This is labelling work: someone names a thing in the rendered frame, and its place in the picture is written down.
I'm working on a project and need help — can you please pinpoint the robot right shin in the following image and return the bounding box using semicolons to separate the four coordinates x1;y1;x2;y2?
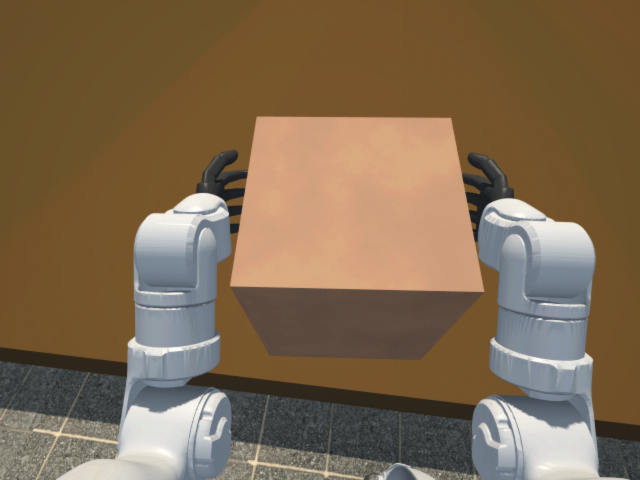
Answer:
384;463;410;472

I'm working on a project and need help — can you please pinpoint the robot right upper arm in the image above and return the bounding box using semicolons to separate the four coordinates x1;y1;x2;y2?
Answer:
472;395;629;480

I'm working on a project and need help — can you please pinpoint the carton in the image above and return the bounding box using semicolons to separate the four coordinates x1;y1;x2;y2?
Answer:
230;117;484;360

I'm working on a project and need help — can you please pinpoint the robot left upper arm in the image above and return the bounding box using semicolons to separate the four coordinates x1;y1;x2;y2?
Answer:
56;385;231;480

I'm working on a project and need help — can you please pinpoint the left robot forearm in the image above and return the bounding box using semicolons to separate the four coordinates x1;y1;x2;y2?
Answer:
117;193;232;455

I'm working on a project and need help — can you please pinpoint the right robot hand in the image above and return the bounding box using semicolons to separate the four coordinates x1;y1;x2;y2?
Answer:
462;152;514;243

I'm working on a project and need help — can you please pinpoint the right robot forearm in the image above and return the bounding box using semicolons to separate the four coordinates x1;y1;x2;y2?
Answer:
478;198;599;470

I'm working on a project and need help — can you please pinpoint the left robot hand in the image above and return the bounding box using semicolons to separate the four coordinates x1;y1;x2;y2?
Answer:
196;150;248;234

